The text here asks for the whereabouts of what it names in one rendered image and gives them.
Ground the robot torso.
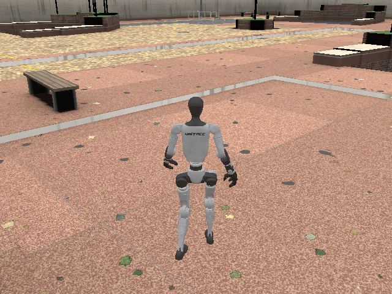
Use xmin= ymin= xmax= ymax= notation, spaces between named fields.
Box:
xmin=181 ymin=121 xmax=210 ymax=184

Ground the robot left thigh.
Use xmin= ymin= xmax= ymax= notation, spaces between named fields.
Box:
xmin=176 ymin=172 xmax=191 ymax=219

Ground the left robot hand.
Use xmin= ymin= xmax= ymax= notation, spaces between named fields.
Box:
xmin=164 ymin=159 xmax=178 ymax=169

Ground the right robot hand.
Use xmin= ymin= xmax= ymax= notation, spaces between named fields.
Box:
xmin=224 ymin=172 xmax=238 ymax=187

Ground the robot left forearm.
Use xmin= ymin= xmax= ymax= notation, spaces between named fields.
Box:
xmin=164 ymin=146 xmax=173 ymax=164

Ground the left robot upper arm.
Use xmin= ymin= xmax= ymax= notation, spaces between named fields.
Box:
xmin=167 ymin=123 xmax=183 ymax=156

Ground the robot right forearm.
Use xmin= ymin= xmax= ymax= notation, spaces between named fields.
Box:
xmin=220 ymin=148 xmax=235 ymax=175

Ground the right robot upper arm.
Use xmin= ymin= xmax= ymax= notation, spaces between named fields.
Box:
xmin=208 ymin=124 xmax=226 ymax=158

